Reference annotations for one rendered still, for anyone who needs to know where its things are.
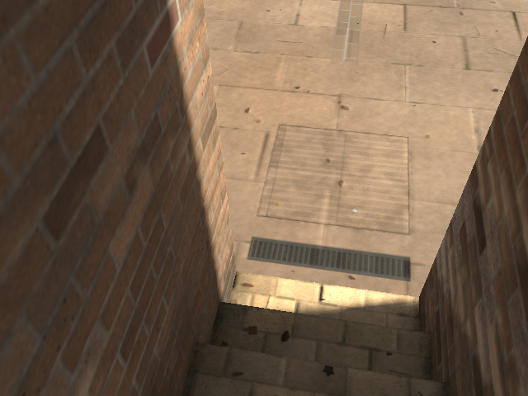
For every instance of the stairs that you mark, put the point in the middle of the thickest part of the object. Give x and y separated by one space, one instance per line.
283 337

